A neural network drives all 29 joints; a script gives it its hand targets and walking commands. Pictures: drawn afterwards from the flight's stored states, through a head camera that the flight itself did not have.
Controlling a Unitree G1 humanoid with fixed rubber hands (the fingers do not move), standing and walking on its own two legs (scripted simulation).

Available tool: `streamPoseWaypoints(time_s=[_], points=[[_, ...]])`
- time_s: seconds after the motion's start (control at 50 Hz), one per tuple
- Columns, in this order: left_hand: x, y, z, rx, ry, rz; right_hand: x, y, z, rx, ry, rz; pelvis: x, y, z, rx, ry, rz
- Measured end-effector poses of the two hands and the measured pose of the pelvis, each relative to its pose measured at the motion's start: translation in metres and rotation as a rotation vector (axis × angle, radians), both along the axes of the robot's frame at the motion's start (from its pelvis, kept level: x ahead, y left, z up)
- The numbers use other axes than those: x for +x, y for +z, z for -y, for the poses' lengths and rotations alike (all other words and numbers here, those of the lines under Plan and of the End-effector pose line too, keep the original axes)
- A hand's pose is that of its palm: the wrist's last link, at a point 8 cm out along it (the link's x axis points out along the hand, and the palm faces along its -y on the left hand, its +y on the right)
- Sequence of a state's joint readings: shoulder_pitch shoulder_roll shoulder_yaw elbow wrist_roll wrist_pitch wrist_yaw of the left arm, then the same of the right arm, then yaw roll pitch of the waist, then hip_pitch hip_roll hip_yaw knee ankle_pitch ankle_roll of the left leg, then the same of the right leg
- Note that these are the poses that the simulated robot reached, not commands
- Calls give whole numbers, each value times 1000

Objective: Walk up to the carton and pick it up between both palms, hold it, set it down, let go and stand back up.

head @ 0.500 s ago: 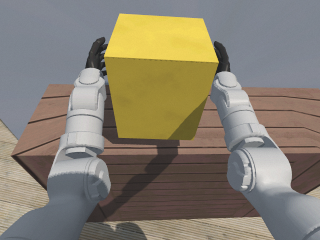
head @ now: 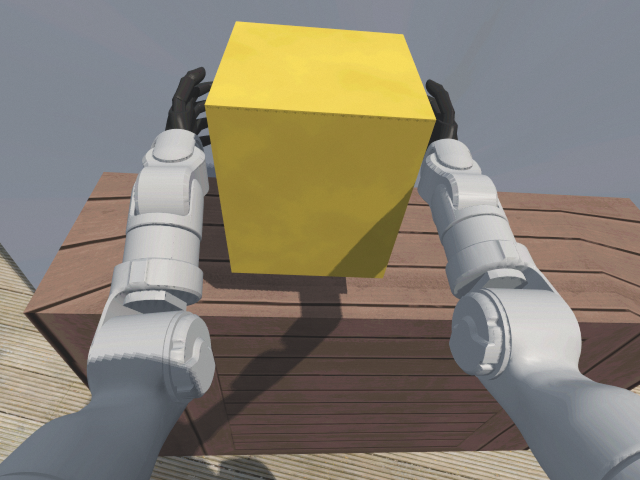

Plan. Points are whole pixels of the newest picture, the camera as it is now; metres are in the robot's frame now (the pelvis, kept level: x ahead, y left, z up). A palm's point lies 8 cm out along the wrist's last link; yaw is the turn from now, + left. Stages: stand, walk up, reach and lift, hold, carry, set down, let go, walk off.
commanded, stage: set down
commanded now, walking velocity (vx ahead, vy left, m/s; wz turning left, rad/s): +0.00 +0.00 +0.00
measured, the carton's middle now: (314, 158) +0.46 -0.03 +0.18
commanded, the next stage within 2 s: none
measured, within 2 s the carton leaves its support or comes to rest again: rests again in 0.86 s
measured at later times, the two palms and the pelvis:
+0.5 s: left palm (226, 151) +0.46 +0.08 +0.19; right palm (453, 171) +0.42 -0.22 +0.18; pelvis +0.02 -0.01 +0.00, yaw -1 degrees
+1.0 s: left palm (231, 169) +0.47 +0.08 +0.15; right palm (444, 188) +0.43 -0.22 +0.14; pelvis +0.02 +0.00 +0.00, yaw -2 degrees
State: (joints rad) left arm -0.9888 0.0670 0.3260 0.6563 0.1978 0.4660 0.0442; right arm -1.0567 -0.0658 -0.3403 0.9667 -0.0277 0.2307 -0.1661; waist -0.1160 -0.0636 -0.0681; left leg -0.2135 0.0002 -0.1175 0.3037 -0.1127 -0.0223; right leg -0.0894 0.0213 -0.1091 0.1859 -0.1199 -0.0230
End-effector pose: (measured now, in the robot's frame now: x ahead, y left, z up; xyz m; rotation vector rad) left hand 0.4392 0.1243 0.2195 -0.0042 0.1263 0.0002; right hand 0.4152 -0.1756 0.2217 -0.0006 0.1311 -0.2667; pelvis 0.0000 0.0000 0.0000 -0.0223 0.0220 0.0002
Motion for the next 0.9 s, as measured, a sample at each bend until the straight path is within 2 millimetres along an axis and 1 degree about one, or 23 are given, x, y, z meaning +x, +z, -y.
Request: streamPoseWaypoints(time_s=[0.08,0.18,0.28,0.36,0.44,0.58,0.68,0.76,0.86,0.9], points=[[5,-8,9,8,-13,-12,1,-9,8,3,-14,-17,2,0,-2,1,-3,-14],[11,-19,24,16,-32,-30,0,-25,23,-7,-32,-37,5,1,-3,3,-14,-30],[15,-26,37,23,-46,-39,0,-40,35,-21,-43,-49,10,1,-1,5,-26,-41],[18,-30,43,24,-48,-42,1,-46,41,-26,-43,-53,14,1,3,7,-30,-45],[20,-33,44,21,-44,-43,5,-47,42,-27,-38,-51,18,1,8,10,-26,-47],[24,-37,39,15,-38,-47,14,-45,37,-22,-30,-44,21,1,13,13,-8,-50],[27,-44,36,11,-36,-55,17,-48,35,-16,-29,-47,22,1,15,13,3,-60],[29,-52,38,30,-42,-72,18,-56,36,-1,-35,-65,20,1,14,14,-5,-62],[31,-70,42,45,-48,-121,17,-76,41,10,-41,-114,16,1,9,18,-22,-63],[32,-70,44,39,-48,-106,17,-78,42,10,-42,-92,16,2,8,19,-27,-77]])
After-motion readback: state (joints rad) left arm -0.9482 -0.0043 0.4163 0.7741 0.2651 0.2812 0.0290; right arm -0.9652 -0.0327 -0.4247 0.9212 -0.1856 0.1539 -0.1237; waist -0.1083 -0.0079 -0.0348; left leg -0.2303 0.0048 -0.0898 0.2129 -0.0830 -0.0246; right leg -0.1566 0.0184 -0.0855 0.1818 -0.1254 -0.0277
